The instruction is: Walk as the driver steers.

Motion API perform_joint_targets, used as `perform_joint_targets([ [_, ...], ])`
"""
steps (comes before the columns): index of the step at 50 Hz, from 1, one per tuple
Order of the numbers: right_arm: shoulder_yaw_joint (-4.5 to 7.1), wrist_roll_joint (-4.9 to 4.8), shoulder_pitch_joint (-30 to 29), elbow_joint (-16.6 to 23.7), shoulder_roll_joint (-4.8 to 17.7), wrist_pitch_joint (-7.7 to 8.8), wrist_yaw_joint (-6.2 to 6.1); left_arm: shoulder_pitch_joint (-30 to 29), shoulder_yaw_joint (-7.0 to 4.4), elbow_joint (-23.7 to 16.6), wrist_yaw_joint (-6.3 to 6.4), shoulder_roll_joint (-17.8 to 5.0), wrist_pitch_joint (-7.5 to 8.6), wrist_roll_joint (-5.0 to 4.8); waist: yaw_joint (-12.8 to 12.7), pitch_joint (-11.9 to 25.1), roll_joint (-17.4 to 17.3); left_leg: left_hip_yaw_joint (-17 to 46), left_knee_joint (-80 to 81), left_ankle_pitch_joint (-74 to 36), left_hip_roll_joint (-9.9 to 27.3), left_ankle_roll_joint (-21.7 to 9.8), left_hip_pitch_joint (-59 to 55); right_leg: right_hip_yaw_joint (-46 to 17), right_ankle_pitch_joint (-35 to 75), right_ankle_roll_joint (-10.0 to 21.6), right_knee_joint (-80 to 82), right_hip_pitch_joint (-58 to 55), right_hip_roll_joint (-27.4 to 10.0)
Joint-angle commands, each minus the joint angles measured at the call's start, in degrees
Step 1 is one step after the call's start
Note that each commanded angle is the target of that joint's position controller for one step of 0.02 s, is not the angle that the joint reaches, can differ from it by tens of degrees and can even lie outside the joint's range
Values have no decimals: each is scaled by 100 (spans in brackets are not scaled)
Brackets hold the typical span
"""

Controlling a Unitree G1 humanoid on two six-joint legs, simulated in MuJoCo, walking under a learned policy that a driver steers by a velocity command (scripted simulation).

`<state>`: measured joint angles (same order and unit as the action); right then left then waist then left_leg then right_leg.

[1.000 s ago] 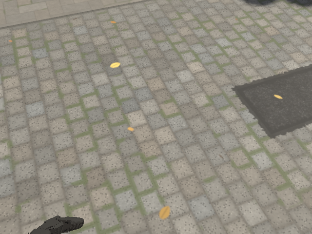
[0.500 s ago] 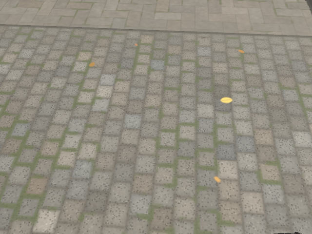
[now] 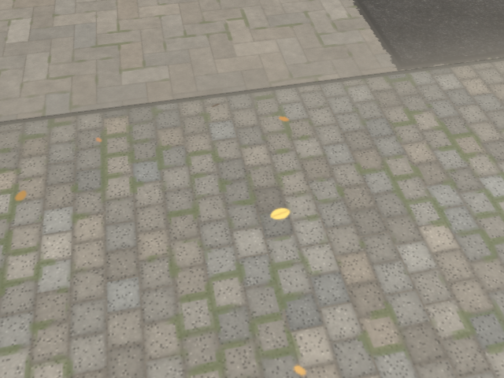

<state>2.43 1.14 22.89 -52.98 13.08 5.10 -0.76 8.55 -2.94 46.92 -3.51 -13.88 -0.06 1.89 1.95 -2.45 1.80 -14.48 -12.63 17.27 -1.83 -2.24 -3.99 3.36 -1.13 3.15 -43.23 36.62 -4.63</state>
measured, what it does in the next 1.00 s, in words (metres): walks ahead: right foot, then left foot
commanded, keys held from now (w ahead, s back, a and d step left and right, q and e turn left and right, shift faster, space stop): w+e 0.50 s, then e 0.04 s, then q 0.46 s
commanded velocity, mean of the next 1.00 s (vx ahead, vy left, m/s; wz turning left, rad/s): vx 0.35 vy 0.00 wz -0.26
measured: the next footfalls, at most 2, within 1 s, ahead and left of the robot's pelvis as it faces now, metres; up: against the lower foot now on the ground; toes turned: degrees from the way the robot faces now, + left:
right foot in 0.12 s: +0.23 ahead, -0.09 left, +0.00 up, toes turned -10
left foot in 0.66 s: +0.57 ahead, -0.02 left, +0.00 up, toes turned -21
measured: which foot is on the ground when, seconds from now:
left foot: down 0.00-0.14, up 0.16-0.64, down 0.66-1.00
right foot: up 0.00-0.10, down 0.12-0.66, up 0.68-1.00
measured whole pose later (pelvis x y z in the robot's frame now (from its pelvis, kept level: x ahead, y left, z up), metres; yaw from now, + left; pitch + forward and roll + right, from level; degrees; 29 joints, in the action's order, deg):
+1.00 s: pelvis +0.43 -0.05 +0.00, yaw -14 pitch +0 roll -1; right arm 3.2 0.9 16.4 -49.2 14.6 -1.0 0.5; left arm 7.9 -1.6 46.5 1.4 -14.7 -2.3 1.4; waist 2.4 -4.0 1.1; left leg 5.3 -22.8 3.9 -6.1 -4.4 18.8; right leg -4.1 -23.2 -1.6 -49.9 25.6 1.1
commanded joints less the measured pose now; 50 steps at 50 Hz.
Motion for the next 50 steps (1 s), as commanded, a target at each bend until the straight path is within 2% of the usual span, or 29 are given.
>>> perform_joint_targets([
  [1, 161, 6, 74, 176, 796, 30, -61, -632, 17, -570, -54, -185, 74, 30, -4, -426, -523, 258, 224, -3251, 1754, -532, 129, 280, -178, 224, 515, -96, 110],
  [4, 212, 35, 18, 129, 1039, -75, -110, -259, -58, -531, 10, -332, 63, 43, -249, -36, -700, -11, -972, -5755, 1776, -413, -294, 626, -1088, 579, 677, -858, 642],
  [5, 237, 44, -6, 131, 1133, -140, -113, 217, -120, -413, 45, -432, 88, 38, -460, 270, -707, -48, -1827, -6142, 1765, -400, -281, 655, -1374, 729, 788, -1396, 864],
  [6, 244, 20, -65, 171, 1184, -190, -100, 1009, -217, -172, 105, -583, 147, 73, -830, 730, -534, -123, -3077, -5604, 1673, -299, 166, 543, -1251, 909, 1234, -2485, 1033],
  [7, 190, 27, -37, 342, 1007, -182, -76, 1827, -401, 24, 203, -1121, 165, 134, -1136, 1320, 56, -137, -4845, -3642, 1465, -108, 1369, -784, -1872, 1227, 1567, -3896, 136],
  [8, 115, -64, -12, 789, 497, -122, 53, 1469, -557, -108, 244, -1736, 102, -16, -677, 1740, 1539, 384, -7059, 1267, 7, 286, 3972, -4199, -1842, 2186, 2364, -5445, -1388],
  [9, 158, 8, -684, 921, 906, -51, 71, 1527, -538, -164, 257, -1649, 41, -132, -940, 1631, 354, 1556, -7235, 1026, 190, 230, 4643, -4309, -1289, 2133, 2748, -5361, -1440],
  [10, 114, -65, -926, 1004, 781, 28, 95, 1258, -472, -108, 316, -1404, 45, -142, -774, 938, 44, 1649, -6938, 481, 499, 173, 4777, -3463, -757, 1988, 2735, -4738, -1363],
  [11, 98, -74, -796, 928, 745, 74, 77, 1057, -388, -61, 335, -1083, 77, -147, -471, 425, -352, 1624, -6283, 181, 714, 167, 4435, -2908, 16, 1709, 2801, -3900, -1104],
  [12, 103, 20, -813, 935, 719, 10, 71, 858, -333, -57, 357, -920, 126, -170, -264, 241, -402, 1682, -5850, 153, 844, 211, 4115, -2466, 446, 1514, 2842, -3407, -787],
  [14, 91, 165, -576, 868, 664, -212, 92, 683, -266, -112, 348, -783, 235, -197, -47, 313, -268, 1647, -5453, 110, 856, 343, 3589, -2022, 945, 1409, 2959, -2933, -464],
  [17, 67, 168, -861, 1003, 561, -360, 141, 923, -309, -52, 314, -994, 336, -197, -64, 220, -156, 1491, -4810, -241, 827, 504, 3732, -1823, 909, 1376, 3132, -2683, -230],
  [20, 59, 143, -1633, 1263, 585, -372, 151, 1260, -315, 3, 309, -1015, 330, -192, -326, 1, 1, 1466, -3942, -922, 805, 603, 4169, -1910, 596, 1218, 3227, -2823, -125],
  [24, 17, 97, -2346, 1501, 578, -328, 190, 1658, -324, 59, 332, -1045, 316, -176, -634, 15, 128, 1499, -3019, -1531, 611, 579, 4305, -2051, 808, 1068, 3001, -3322, -102],
  [27, -19, 58, -2674, 1657, 588, -251, 183, 1829, -326, 90, 387, -1082, 273, -129, -727, -36, 164, 1444, -2477, -1506, 335, 485, 4103, -2077, 2049, 950, 2486, -3571, -97],
  [30, -1, 77, -1963, 1415, 681, -129, 142, 1671, -268, 108, 459, -994, 290, -105, -466, 235, 342, 1355, -1832, -1513, 79, 143, 2850, -1892, 3186, 523, 1925, -3580, -80],
  [31, 45, 100, -1450, 1219, 782, -85, 107, 1589, -256, 126, 474, -1008, 331, -117, -250, 415, 353, 1313, -1619, -1607, -26, 0, 2275, -1865, 3623, 401, 1505, -3635, -29],
  [32, 68, 133, -808, 1015, 828, 0, 69, 1461, -239, 148, 467, -1016, 374, -172, 135, 650, 194, 1298, -1075, -2331, 71, -138, 1496, -1638, 3519, 273, 712, -3562, 206],
  [33, 111, 180, -112, 895, 1114, 79, 21, 1519, -171, 11, 458, -804, 422, -205, 326, 1271, -221, 2148, -1379, -3994, 1044, -357, 198, -1452, 1710, 132, -525, -2849, 521],
  [34, 231, 160, 77, 831, 1596, 19, 47, 2712, -107, 155, 490, -314, 367, -434, -105, 2158, -1724, 4270, -1735, -7055, 2788, -1572, -1232, -972, -3112, -128, -2535, -1561, 1523],
  [35, 213, -112, 37, 810, 1319, -85, 111, 2758, -147, 344, 536, -766, 297, -196, -110, 2267, -1069, 4798, -1385, -6722, 2643, -1738, -857, -1230, -3194, -103, -2984, -1308, 1391],
  [36, 118, -183, -578, 890, 929, -113, 124, 2157, -152, 304, 507, -810, 254, -78, -226, 1467, -612, 4090, -1177, -5876, 2252, -1582, -165, -1180, -2759, -165, -3003, -1127, 1078],
  [37, 22, -154, -967, 926, 615, -137, 128, 1654, -119, 193, 473, -775, 238, -2, -237, 1000, -401, 3606, -1002, -5443, 1884, -1365, 322, -994, -2527, -209, -2679, -994, 856],
  [38, -8, -147, -1032, 888, 566, -148, 109, 1321, -111, 91, 436, -751, 185, 24, -257, 742, -498, 3288, -842, -5387, 1602, -1210, 623, -880, -2382, -255, -2420, -961, 691],
  [39, 14, -163, -1018, 814, 656, -178, 95, 1291, -99, 53, 401, -711, 106, 54, -342, 669, -661, 3071, -725, -5266, 1375, -1101, 960, -782, -2256, -314, -2197, -1179, 634],
  [42, 128, -100, -908, 723, 946, -231, 123, 1318, -36, 49, 411, -554, -38, -10, -456, 836, -718, 2905, -643, -4973, 1156, -1071, 1353, -604, -2216, -448, -1776, -1508, 693],
  [44, 190, -68, -881, 721, 1049, -316, 121, 1094, -18, -13, 456, -550, -115, -25, -419, 823, -768, 3015, -508, -3831, 1091, -1087, 1584, -552, -2279, -503, -1399, -1471, 674],
  [48, 294, -17, -792, 765, 1096, -551, 103, 452, -4, -198, 514, -596, -234, -42, -209, 569, -945, 3600, -52, -476, 958, -1024, 2068, -573, -2193, -486, -804, -1382, 651],
  [50, 343, 4, -808, 789, 1114, -637, 104, 263, 13, -259, 538, -581, -223, -70, -141, 437, -990, 3841, 36, 206, 921, -982, 2202, -586, -2161, -470, -497, -1452, 692],
])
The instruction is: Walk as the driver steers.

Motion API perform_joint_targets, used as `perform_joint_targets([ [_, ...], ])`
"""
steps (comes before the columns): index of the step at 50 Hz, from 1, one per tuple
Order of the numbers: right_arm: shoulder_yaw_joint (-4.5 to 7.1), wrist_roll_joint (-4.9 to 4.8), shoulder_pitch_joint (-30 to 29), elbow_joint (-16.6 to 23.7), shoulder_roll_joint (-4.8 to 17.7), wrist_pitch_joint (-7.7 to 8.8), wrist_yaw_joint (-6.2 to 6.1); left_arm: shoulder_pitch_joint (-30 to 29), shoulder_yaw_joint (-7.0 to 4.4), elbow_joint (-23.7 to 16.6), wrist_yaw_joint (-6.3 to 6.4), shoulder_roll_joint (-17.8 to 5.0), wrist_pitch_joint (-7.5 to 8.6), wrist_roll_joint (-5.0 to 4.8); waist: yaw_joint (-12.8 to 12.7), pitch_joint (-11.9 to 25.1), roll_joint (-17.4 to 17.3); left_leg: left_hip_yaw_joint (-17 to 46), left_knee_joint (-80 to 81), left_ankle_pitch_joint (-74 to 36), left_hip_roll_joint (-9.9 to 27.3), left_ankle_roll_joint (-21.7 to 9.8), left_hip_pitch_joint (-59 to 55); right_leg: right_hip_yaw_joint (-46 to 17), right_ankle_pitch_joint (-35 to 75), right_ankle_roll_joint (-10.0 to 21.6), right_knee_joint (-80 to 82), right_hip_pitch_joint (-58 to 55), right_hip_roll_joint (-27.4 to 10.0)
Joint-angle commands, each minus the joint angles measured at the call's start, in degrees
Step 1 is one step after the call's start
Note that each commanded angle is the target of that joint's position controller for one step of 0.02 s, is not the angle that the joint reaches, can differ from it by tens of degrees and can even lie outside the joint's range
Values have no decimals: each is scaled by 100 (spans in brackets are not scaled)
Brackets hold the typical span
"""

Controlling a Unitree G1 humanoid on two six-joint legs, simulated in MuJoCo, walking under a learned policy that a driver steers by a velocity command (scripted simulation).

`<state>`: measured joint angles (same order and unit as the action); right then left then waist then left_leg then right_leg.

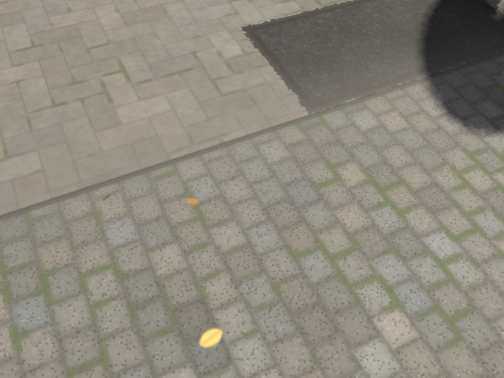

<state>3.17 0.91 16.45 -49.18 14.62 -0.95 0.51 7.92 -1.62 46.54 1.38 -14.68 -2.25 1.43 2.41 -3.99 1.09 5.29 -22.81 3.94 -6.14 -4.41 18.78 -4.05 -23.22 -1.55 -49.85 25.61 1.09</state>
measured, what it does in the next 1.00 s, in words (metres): steps on the spot: right foot, then left foot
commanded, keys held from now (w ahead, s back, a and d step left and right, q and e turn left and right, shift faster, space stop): q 0.54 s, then no key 0.04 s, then e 0.42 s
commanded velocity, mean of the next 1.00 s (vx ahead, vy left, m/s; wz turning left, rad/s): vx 0.02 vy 0.00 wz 0.27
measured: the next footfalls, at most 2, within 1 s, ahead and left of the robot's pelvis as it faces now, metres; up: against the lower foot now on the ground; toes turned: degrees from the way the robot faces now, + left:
right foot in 0.14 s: +0.06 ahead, -0.12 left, +0.00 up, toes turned +10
left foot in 0.60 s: -0.03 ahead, +0.08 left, +0.00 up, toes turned +23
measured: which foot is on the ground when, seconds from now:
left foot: down 0.00-0.14, up 0.16-0.58, down 0.60-1.00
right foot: up 0.00-0.12, down 0.14-0.60, up 0.62-1.00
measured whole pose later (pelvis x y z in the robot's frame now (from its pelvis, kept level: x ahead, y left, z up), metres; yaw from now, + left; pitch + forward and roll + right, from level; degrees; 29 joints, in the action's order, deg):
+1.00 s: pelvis -0.04 +0.00 +0.00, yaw +14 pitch -2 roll +0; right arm 1.0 1.2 8.5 -47.5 13.1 -1.6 -2.4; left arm 15.8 -3.7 51.0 -0.6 -15.7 -4.7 0.9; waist -1.7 -4.5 1.3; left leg -8.9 -24.1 14.4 -0.8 -4.3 8.3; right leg 0.5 -25.9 -1.5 -50.7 19.5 -0.6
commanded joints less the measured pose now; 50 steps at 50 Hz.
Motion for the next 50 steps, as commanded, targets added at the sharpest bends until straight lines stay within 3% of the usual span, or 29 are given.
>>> perform_joint_targets([
  [1, 290, 36, -168, 416, 966, -65, -20, 288, -107, -238, 68, -489, 17, -46, -164, 566, -921, 1961, 1042, 1591, 1342, -746, -54, 152, 37, 17, 326, -429, 156],
  [5, 346, 33, -300, 441, 960, -169, 3, 569, -69, -220, 163, -445, 151, -146, -244, 551, -957, 2353, 847, 1213, 1260, -544, -33, 130, 42, 219, 1532, -1085, 348],
  [6, 350, -6, -411, 461, 952, -197, -4, 818, -72, -169, 190, -442, 199, -151, -396, 541, -928, 2349, 725, 1265, 1144, -374, 116, 145, 333, 308, 2250, -1496, 373],
  [7, 330, -59, -437, 494, 869, -201, -21, 999, -110, -135, 230, -576, 249, -124, -478, 508, -751, 2213, 532, 1710, 899, -89, 408, -40, 504, 413, 3051, -1944, 160],
  [8, 257, -118, -174, 541, 549, -189, -37, 906, -205, -233, 280, -1051, 272, -40, -270, 564, 226, 1571, -459, 2524, 377, 245, 796, -1230, -206, 685, 3825, -2206, -1009],
  [9, 287, -138, -244, 600, 560, -156, -81, 259, -287, -470, 266, -1456, 252, 11, -193, 222, 1244, 142, -1916, 2656, -546, 414, 1488, -2619, -139, 1223, 4301, -1623, -2169],
  [10, 379, 77, -244, 513, 982, -143, -91, 137, -239, -472, 231, -1170, 241, 66, -79, 147, 538, 166, -3021, 2577, 3, 463, 1152, -2157, 1164, 1462, 3933, -1152, -2230],
  [11, 408, 72, -68, 404, 952, -155, -60, -55, -140, -538, 209, -804, 253, 7, 100, 250, 277, 124, -3519, 2355, 20, 465, 941, -1596, 2018, 1409, 3696, -1088, -1907],
  [12, 397, 81, 92, 317, 873, -199, -41, -172, -103, -569, 189, -665, 262, -20, 187, 264, 251, 48, -3947, 2127, 60, 518, 931, -1034, 2568, 1286, 3539, -1175, -1594],
  [14, 376, 75, 150, 275, 826, -282, 26, -109, -94, -632, 196, -647, 271, -19, 104, 392, 593, -145, -4389, 1994, 131, 652, 1187, -456, 3323, 1235, 3299, -1650, -1326],
  [19, 257, -16, -586, 583, 687, -366, 153, 702, -221, -421, 155, -887, 238, 1, -418, 484, 732, -361, -3494, 2140, 339, 854, 1435, -249, 3950, 1383, 3016, -2683, -1552],
  [25, 161, -109, -800, 821, 615, -383, 201, 566, -343, -413, 1, -1123, 223, 48, -457, 605, 973, -840, -2131, 2334, 434, 598, 270, 196, 3957, 1313, 2766, -2235, -1717],
  [28, 144, -118, -656, 853, 594, -331, 191, 501, -393, -369, -45, -1210, 181, 7, -337, 670, 973, -975, -1105, 1951, 377, 400, -336, 322, 3750, 1148, 2404, -2021, -1747],
  [29, 131, -73, -450, 788, 559, -279, 156, 430, -393, -343, -50, -1199, 155, -43, -151, 685, 807, -977, -214, 1231, 326, 304, -839, 495, 3365, 931, 2083, -1729, -1641],
  [30, 148, 26, -344, 750, 737, -199, 89, 644, -360, -268, -65, -1066, 138, -51, -105, 729, 266, -398, 602, 573, 589, 211, -1566, 683, 2574, 579, 1567, -1086, -1447],
  [31, 186, 101, -276, 829, 1204, -103, 20, 928, -191, -405, -121, -431, 97, 36, -288, 902, -1400, 1569, 876, -757, 2311, -60, -2425, 1161, -377, 147, 245, 159, -837],
  [32, 222, 14, -188, 787, 1412, -52, -22, 421, -136, -532, -18, -403, -18, -30, 30, 726, -1579, 1703, 591, -2256, 2911, -860, -1407, 673, -1160, 111, -82, 121, -378],
  [33, 65, 7, -337, 723, 892, -20, -42, 371, -169, -422, -11, -595, -90, -83, -89, 565, -847, 1189, 624, -2194, 2572, -917, -1304, 330, -909, 117, -224, -104, -528],
  [34, -97, 19, -761, 719, 496, 2, -78, 478, -160, -253, -58, -530, -106, -137, -290, 330, -778, 703, 724, -1868, 2227, -731, -1087, 209, -524, 125, -64, -280, -528],
  [35, -171, 68, -1042, 718, 358, 4, -128, 677, -169, -58, -98, -567, -90, -143, -419, 270, -818, 342, 777, -1764, 1918, -500, -1110, 186, -188, 105, 129, -435, -474],
  [37, -175, 29, -960, 604, 508, 36, -236, 956, -223, 200, -140, -696, -85, -60, -385, 356, -964, -132, 588, -2553, 1720, -378, -1372, 133, 51, 67, 47, -575, -226],
  [40, -85, -43, -750, 503, 791, -13, -279, 950, -277, 261, -145, -742, -95, -102, -288, 374, -738, -215, 462, -2531, 1943, -493, -1637, 117, -51, 8, -364, -298, -81],
  [45, -33, 10, -646, 436, 714, -60, -325, 691, -300, 167, -156, -616, -168, -60, -144, 95, -710, -94, 660, -1086, 2187, -835, -1587, 295, -224, -57, -484, 128, -180],
  [50, 39, 54, -623, 368, 761, -7, -305, 535, -265, -27, -231, -447, -169, -58, -145, 239, -715, -227, 519, -1008, 2328, -964, -1553, 517, -370, 67, 103, -112, -256],
])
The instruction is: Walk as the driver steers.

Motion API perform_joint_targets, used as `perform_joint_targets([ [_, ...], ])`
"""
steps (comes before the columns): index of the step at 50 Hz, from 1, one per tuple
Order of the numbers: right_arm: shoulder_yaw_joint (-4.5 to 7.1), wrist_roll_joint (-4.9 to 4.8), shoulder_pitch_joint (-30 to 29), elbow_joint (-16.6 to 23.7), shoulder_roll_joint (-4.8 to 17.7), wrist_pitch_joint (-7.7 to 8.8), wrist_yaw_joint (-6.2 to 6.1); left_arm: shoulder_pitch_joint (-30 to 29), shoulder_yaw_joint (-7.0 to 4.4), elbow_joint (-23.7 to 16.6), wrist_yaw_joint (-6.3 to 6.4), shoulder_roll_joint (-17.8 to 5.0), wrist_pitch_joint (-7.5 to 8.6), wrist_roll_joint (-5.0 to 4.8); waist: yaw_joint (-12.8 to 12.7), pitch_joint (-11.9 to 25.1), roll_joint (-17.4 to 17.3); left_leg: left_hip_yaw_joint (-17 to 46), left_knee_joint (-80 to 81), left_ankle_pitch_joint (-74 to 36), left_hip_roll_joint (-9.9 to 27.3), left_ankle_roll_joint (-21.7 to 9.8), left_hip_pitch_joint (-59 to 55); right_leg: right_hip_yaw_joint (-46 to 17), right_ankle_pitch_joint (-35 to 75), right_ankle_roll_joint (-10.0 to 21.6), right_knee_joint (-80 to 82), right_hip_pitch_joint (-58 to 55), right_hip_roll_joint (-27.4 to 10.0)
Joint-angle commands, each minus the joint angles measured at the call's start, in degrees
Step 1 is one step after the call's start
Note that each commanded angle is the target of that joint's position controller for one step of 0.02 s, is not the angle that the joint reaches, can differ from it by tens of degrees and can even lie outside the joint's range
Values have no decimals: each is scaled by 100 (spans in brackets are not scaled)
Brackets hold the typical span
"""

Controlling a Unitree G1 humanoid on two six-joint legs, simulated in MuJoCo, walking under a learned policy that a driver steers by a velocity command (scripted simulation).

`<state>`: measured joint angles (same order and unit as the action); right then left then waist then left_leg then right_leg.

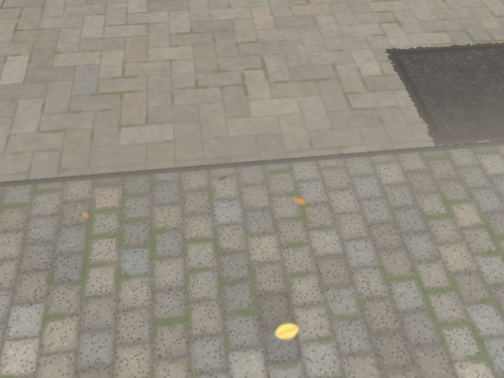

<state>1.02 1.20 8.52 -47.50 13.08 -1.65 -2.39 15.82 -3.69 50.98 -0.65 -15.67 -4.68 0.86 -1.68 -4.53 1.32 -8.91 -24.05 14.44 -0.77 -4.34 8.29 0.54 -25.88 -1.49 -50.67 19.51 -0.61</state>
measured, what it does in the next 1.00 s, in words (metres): walks ahead: right foot, then left foot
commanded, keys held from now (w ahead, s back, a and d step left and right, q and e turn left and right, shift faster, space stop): e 0.14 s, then w+e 0.38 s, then w+q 0.48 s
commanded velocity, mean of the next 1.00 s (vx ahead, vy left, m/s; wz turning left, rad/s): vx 0.31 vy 0.00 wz -0.22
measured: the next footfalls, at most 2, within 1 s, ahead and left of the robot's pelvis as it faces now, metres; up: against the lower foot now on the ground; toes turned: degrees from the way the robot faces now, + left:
right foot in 0.16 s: +0.01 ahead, -0.11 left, +0.00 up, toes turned -8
left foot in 0.72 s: +0.33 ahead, -0.01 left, +0.00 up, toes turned -18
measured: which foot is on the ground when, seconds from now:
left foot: down 0.00-0.16, up 0.18-0.70, down 0.72-1.00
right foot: up 0.00-0.14, down 0.16-0.74, up 0.76-1.00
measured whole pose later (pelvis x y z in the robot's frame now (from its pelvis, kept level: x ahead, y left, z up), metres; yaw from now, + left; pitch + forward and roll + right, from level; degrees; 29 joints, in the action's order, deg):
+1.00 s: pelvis +0.32 -0.07 +0.01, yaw -12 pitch +1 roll +0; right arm 2.6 -0.1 23.4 -51.9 13.7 3.3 0.9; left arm 8.6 -1.0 44.5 -1.8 -15.4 2.6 3.1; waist 1.9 -2.2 2.4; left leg 4.7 -15.9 11.5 -7.4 -6.1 5.0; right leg -2.1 -10.3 -1.1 -52.1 35.3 -4.3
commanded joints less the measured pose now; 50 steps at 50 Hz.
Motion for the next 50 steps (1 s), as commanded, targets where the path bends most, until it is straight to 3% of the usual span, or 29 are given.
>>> perform_joint_targets([
  [1, 272, 36, 150, 201, 947, 68, 5, -263, -54, -512, -44, -336, 74, -14, 250, 353, -767, 1138, 582, -2174, 1816, -967, -443, 118, -115, 106, 329, 354, -81],
  [5, 353, 46, 77, 212, 1136, 61, 76, -229, -55, -671, -101, -343, 105, -70, 175, 574, -869, 945, 209, -2392, 1907, -787, -258, 342, 19, 315, 1075, -234, 0],
  [7, 395, 13, 29, 193, 1215, 20, 99, -13, -51, -671, -104, -338, 189, -55, -53, 633, -649, 585, -355, -1698, 1743, -351, 197, 342, 1001, 465, 2296, -995, 99],
  [8, 384, 43, 221, 184, 1083, 0, 139, 240, -131, -613, -54, -661, 261, 21, -119, 708, 144, 204, -1201, -159, 1389, 74, 871, -532, 950, 670, 3222, -1596, -257],
  [9, 240, 74, 60, 585, 551, -23, 191, 541, -353, -655, -15, -1546, 304, 18, -88, 676, 1706, -240, -2770, 2391, 221, 515, 2532, -3072, 864, 1408, 3660, -2196, -1892],
  [10, 262, 184, -499, 721, 828, -57, 158, 832, -397, -560, -12, -1562, 288, 45, -462, 453, 1082, 812, -3405, 2341, 39, 471, 3001, -3565, -69, 1996, 3980, -1767, -2070],
  [11, 311, 116, -512, 710, 980, -46, 201, 562, -305, -583, 14, -1235, 256, 38, -250, 77, 663, 1035, -3566, 1668, 263, 440, 3182, -3220, -1326, 1929, 4206, -1514, -1811],
  [12, 362, 28, -357, 618, 1113, 21, 265, 143, -212, -671, 47, -958, 231, -36, -20, -210, 546, 1027, -3402, 1001, 364, 442, 3160, -2868, -1616, 1668, 4413, -1311, -1475],
  [13, 382, 54, -230, 531, 1143, 81, 306, -73, -172, -738, 74, -870, 257, -61, 87, -241, 602, 1016, -3272, 617, 388, 481, 3110, -2618, -1235, 1499, 4484, -1385, -1194],
  [14, 377, 145, -86, 413, 1117, 107, 341, -105, -147, -756, 91, -795, 321, -53, 105, -156, 566, 987, -3309, 294, 387, 532, 3003, -2339, -638, 1448, 4437, -1480, -985],
  [16, 351, 172, 8, 345, 973, 128, 395, 128, -148, -677, 37, -822, 473, -48, 106, 96, 267, 989, -3320, -60, 352, 581, 3003, -2129, 90, 1431, 4328, -1748, -861],
  [19, 339, 143, -180, 400, 906, 143, 391, 468, -182, -558, 4, -916, 613, -57, 3, 73, 320, 996, -3000, -300, 363, 693, 3238, -2158, 299, 1488, 4319, -1857, -807],
  [25, 310, 103, -834, 641, 863, 245, 390, 958, -216, -420, 47, -988, 697, -25, -276, -63, 403, 1033, -2018, -552, 337, 889, 3416, -2392, 771, 1618, 4200, -1901, -805],
  [30, 210, 81, -1175, 815, 733, 368, 469, 1171, -158, -270, 86, -872, 815, 10, -406, -115, 518, 768, -1178, -653, 279, 613, 2853, -2100, 2008, 1489, 3950, -1915, -883],
  [33, 233, 33, -792, 819, 830, 413, 451, 1012, -162, -234, 125, -976, 874, 30, -120, -46, 569, 619, -810, -394, 142, 213, 1884, -1871, 3302, 1231, 3718, -1828, -1044],
  [34, 278, 12, -373, 699, 902, 425, 404, 917, -161, -227, 133, -1020, 888, 38, 103, 122, 529, 528, -674, -270, -48, 84, 1230, -1686, 4337, 1122, 3302, -1777, -993],
  [35, 341, 15, 383, 445, 986, 457, 333, 866, -146, -195, 125, -1006, 888, 36, 470, 515, 260, 461, -328, -332, -232, -68, 312, -1316, 5227, 1001, 2304, -1751, -744],
  [36, 427, 61, 1316, 217, 1232, 507, 260, 850, -97, -227, 114, -897, 909, 35, 872, 1128, -96, 1054, -190, 8, 239, -303, -955, -930, 4862, 860, 917, -1156, -444],
  [37, 551, 156, 2067, 142, 1841, 521, 230, 1103, 19, -435, 75, -443, 939, -78, 895, 1746, -1307, 3789, 455, 1608, 1720, -873, -2204, -374, 2542, 540, -1117, 388, 347],
  [38, 532, 2, 1785, 9, 1737, 466, 319, 1139, -4, -442, 57, -595, 963, 69, 536, 1482, -1626, 5649, 1298, 1772, 2111, -1104, -2130, -527, -26, 561, -1814, 1462, 677],
  [39, 464, -65, 1160, 159, 1371, 442, 379, 793, -19, -452, 46, -751, 955, 159, 326, 679, -857, 4996, 1181, 1818, 1998, -1131, -1464, -641, 373, 632, -2154, 1807, 217],
  [40, 406, -65, 864, 243, 1096, 461, 407, 386, 11, -503, -7, -725, 989, 165, 319, 357, -348, 4195, 1173, 1154, 1731, -1099, -881, -596, 807, 626, -1993, 1760, -17],
  [41, 354, -31, 754, 237, 944, 481, 398, 210, 33, -559, -41, -641, 1001, 156, 218, 180, -278, 3622, 1249, 443, 1418, -995, -489, -537, 1008, 593, -1657, 1652, -194],
  [42, 316, -42, 798, 160, 860, 516, 380, 179, 51, -595, -60, -612, 960, 211, 125, 149, -399, 3275, 1286, -198, 1193, -921, -291, -502, 1076, 506, -1383, 1509, -292],
  [45, 341, -126, 1121, -14, 935, 611, 344, 94, 114, -664, -103, -488, 821, 253, 64, 309, -517, 2783, 1311, -1572, 937, -1028, -199, -269, 1111, 214, -1033, 1444, -294],
  [48, 370, -147, 1413, -120, 992, 595, 298, -727, 170, -979, -111, -415, 765, 229, 209, 94, -445, 2616, 1471, -1832, 802, -1047, -102, -79, 1527, -38, -293, 1837, -319],
  [50, 377, -142, 1612, -184, 960, 568, 287, -1279, 227, -1174, -134, -321, 768, 202, 360, 46, -473, 2494, 1403, -2111, 636, -901, -78, 14, 2009, -113, 398, 1797, -237],
])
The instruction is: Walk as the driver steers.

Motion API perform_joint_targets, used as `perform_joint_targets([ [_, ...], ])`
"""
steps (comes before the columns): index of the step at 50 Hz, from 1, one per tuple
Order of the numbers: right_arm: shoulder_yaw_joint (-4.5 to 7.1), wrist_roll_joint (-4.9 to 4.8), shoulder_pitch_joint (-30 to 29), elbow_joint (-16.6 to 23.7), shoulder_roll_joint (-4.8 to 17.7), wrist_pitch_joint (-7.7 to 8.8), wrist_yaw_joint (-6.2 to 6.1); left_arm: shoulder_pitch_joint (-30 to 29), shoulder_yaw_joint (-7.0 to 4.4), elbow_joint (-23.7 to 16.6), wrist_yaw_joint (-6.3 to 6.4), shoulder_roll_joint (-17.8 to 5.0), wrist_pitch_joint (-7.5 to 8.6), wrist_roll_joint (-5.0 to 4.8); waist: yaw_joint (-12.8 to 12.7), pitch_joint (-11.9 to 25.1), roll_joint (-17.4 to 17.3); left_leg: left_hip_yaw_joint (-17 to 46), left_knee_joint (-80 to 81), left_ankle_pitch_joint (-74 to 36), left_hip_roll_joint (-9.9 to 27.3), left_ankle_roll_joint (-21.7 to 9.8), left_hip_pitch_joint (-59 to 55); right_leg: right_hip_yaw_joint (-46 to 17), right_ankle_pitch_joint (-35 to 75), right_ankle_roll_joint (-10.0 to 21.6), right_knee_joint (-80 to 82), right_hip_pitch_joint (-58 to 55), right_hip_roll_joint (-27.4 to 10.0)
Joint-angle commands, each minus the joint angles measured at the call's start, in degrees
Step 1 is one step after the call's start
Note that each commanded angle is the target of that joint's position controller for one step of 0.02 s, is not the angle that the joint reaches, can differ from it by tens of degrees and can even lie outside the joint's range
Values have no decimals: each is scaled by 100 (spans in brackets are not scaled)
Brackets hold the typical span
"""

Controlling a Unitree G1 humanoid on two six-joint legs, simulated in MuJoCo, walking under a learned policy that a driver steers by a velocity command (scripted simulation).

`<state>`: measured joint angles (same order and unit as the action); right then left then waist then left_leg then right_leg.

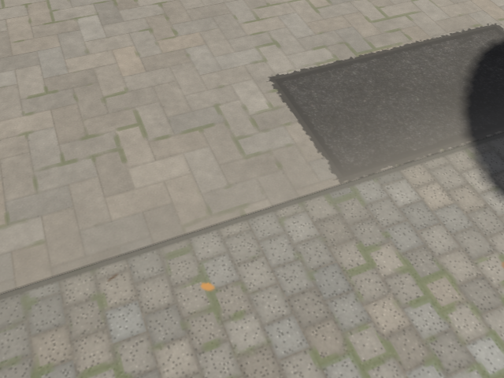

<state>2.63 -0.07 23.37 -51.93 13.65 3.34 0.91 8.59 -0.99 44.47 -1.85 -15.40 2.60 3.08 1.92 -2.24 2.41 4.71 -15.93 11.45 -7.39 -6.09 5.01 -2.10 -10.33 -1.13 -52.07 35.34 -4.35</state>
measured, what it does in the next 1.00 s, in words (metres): walks ahead, turning left: right foot, then left foot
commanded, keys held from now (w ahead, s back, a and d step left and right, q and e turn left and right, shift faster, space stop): w+q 0.54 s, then w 0.06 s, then w+e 0.40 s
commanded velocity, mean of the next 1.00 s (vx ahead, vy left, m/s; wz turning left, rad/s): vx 0.50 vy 0.00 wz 0.28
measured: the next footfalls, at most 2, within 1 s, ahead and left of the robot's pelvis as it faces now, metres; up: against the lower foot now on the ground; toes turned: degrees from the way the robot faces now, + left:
right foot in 0.22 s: +0.32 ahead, -0.11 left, +0.00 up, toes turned +10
left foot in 0.74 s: +0.50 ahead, +0.18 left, +0.00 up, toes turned +26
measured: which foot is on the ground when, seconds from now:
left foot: down 0.00-0.22, up 0.24-0.72, down 0.74-1.00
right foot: up 0.00-0.20, down 0.22-0.76, up 0.78-1.00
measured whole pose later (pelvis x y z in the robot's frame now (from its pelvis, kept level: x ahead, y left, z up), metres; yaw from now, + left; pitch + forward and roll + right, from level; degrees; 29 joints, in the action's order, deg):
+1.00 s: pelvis +0.52 +0.11 +0.00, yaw +16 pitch +0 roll +0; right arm 2.3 1.1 19.2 -51.5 13.3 5.1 -0.2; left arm 16.1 -3.6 51.3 -2.0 -14.8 0.4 1.4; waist 0.1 -2.3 2.1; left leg -10.4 -16.3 12.4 -1.6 -4.1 4.2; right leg -0.6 -10.2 2.6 -61.2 34.6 -5.1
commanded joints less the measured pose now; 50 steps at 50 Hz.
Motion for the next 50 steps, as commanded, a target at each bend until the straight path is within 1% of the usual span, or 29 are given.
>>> perform_joint_targets([
  [1, 226, -10, 229, 233, 912, 57, -53, -763, -15, -594, -29, -304, 49, -39, 78, -149, -611, 1096, 501, -2014, 1241, -655, 210, 303, 675, -156, 835, 125, 200],
  [4, 252, 26, 482, 188, 968, 23, -91, -1257, 30, -780, -31, -290, 84, -114, 260, -50, -645, 1210, 221, -2616, 1273, -543, -38, 319, 987, -115, 1451, -120, 383],
  [6, 272, 57, 481, 211, 1022, 6, -133, -1354, 20, -865, 1, -377, 110, -143, 232, -10, -677, 1419, 2, -2830, 1393, -450, -210, 207, 929, -15, 1777, -396, 444],
  [8, 304, 81, 197, 308, 1122, -3, -174, -882, -41, -745, 55, -556, 146, -156, -59, 125, -721, 1538, -402, -3192, 1426, -259, -146, 115, 590, 138, 2157, -1234, 552],
  [9, 320, 89, 72, 353, 1180, 10, -161, -344, -106, -571, 111, -708, 176, -161, -286, 378, -687, 1521, -953, -3680, 1319, -157, -86, 139, 361, 243, 2302, -1957, 674],
  [10, 322, 49, -11, 374, 1190, 41, -110, 389, -179, -382, 186, -877, 244, -133, -666, 789, -438, 1292, -1962, -3584, 1015, -34, 186, 55, 450, 403, 2636, -3003, 520],
  [11, 240, -14, 31, 546, 867, 88, -60, 1235, -278, -346, 303, -1258, 288, 3, -940, 1573, 76, 985, -3409, -2090, 708, 55, 870, -1095, -725, 670, 2783, -4268, -672],
  [12, 126, -180, 708, 685, 289, 52, -85, 1233, -377, -392, 331, -1666, 214, 101, -546, 2104, 1297, 283, -4918, 1983, -106, 185, 2539, -3543, -1151, 1243, 3261, -5409, -2179],
  [13, 196, 31, 709, 573, 847, -41, -136, 996, -375, -385, 296, -1328, 131, -38, -419, 1787, 794, 186, -5529, 1839, 344, 126, 3055, -4157, -1727, 1403, 3446, -4862, -2132],
  [14, 229, 106, 284, 547, 918, -82, -101, 628, -253, -451, 272, -779, 126, -93, -367, 982, 167, 155, -5561, 1259, 593, 140, 3094, -3226, -1645, 1277, 3576, -4077, -1824],
  [15, 210, 115, -6, 586, 809, -95, -45, 425, -187, -426, 244, -514, 149, -92, -320, 527, -38, 90, -5361, 910, 761, 188, 3002, -2373, -956, 1157, 3734, -3486, -1508],
  [16, 215, 153, -122, 601, 747, -139, 9, 417, -165, -379, 248, -451, 178, -80, -258, 353, 142, 44, -5194, 784, 890, 233, 2887, -1778, -408, 1024, 3852, -3170, -1276],
  [18, 207, 218, -159, 636, 662, -272, 108, 573, -171, -218, 237, -453, 276, -135, -148, 241, 372, -40, -5071, 674, 977, 303, 2715, -1052, 510, 944, 3989, -2850, -1057],
  [21, 175, 223, -595, 833, 557, -361, 202, 769, -218, -83, 196, -505, 400, -210, -121, 191, 283, -105, -4951, 318, 1070, 365, 3099, -489, 1132, 1030, 4204, -2923, -1094],
  [25, 113, 216, -1380, 1130, 489, -359, 293, 993, -247, 88, 188, -505, 387, -199, -215, -37, 202, -274, -4218, -455, 1144, 470, 3572, 265, 1508, 1019, 4374, -3056, -970],
  [28, 9, 206, -1969, 1323, 346, -306, 353, 1155, -258, 211, 181, -541, 377, -199, -356, -146, 196, -548, -3105, -1041, 1096, 420, 3229, 757, 1718, 917, 4350, -3038, -838],
  [32, -71, 256, -2482, 1494, 313, -262, 327, 1695, -258, 551, 189, -659, 303, -191, -512, -297, 205, -855, -2072, -612, 876, 171, 2742, 829, 2255, 932, 4256, -3429, -1034],
  [34, -54, 298, -2408, 1467, 411, -221, 249, 1802, -263, 729, 200, -789, 215, -203, -384, -228, 267, -1029, -1735, -64, 687, -16, 2366, 781, 3592, 959, 3785, -3800, -1095],
  [35, -24, 322, -2060, 1343, 480, -176, 201, 1810, -266, 798, 204, -863, 179, -211, -197, -4, 315, -1098, -1547, 112, 536, -115, 1865, 769, 4489, 936, 3234, -3919, -1061],
  [36, 29, 359, -1273, 1062, 574, -98, 145, 1778, -253, 849, 202, -880, 143, -250, 185, 439, 213, -1132, -1109, -138, 401, -238, 853, 871, 4729, 851, 2308, -3775, -906],
  [37, 137, 458, -297, 732, 857, -26, 64, 1724, -199, 775, 193, -753, 150, -299, 574, 1071, 22, -656, -1046, -264, 883, -398, -735, 919, 3550, 750, 1089, -2845, -694],
  [38, 289, 556, 359, 678, 1500, 0, -43, 1874, -34, 416, 115, -92, 179, -430, 635, 1999, -1177, 1718, -925, 6, 2855, -856, -2676, 1078, 159, 501, -993, -838, -2],
  [39, 354, 299, 354, 694, 1653, -59, -88, 1972, -187, 494, 183, -469, 127, -393, 598, 2357, -1206, 3076, -320, -646, 3508, -1162, -2532, 279, -2020, 487, -2114, -173, 610],
  [40, 282, 175, -105, 668, 1357, -71, -98, 1499, -281, 453, 209, -662, 89, -337, 425, 1433, -654, 1996, -267, -669, 3107, -935, -1776, -198, -1575, 552, -2174, 96, 269],
  [41, 163, 157, -521, 658, 933, -25, -86, 1380, -238, 451, 178, -465, 112, -346, 184, 664, -661, 1243, 10, -760, 2806, -699, -914, -98, -1188, 557, -1816, 58, 51],
  [42, 83, 162, -793, 657, 623, 27, -71, 1403, -249, 559, 166, -369, 72, -318, 3, 308, -602, 729, 272, -730, 2508, -410, -379, -53, -925, 540, -1475, -152, -81],
  [44, 19, 138, -928, 587, 399, 123, -95, 1651, -255, 725, 87, -198, -96, -156, -242, 98, -804, 72, 557, -932, 2202, -192, 229, 1, -611, 450, -1305, -570, -125],
  [47, 72, 94, -713, 428, 521, 282, -108, 1288, -287, 588, -23, -58, -195, -167, -337, -23, -702, -450, 773, -1448, 2155, -206, 225, 63, -116, 390, -1234, -192, -147],
  [50, 72, 110, -464, 288, 461, 305, -139, 675, -284, 374, -78, -21, -213, -151, -257, -209, -693, -879, 869, -1566, 2114, -238, 67, 127, 484, 327, -810, 363, -211],
])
